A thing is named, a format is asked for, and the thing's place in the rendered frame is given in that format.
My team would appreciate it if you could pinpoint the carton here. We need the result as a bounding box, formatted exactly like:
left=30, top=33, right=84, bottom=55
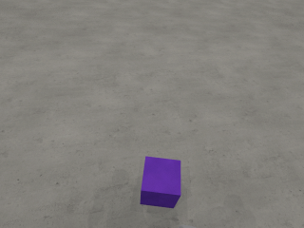
left=140, top=156, right=181, bottom=208

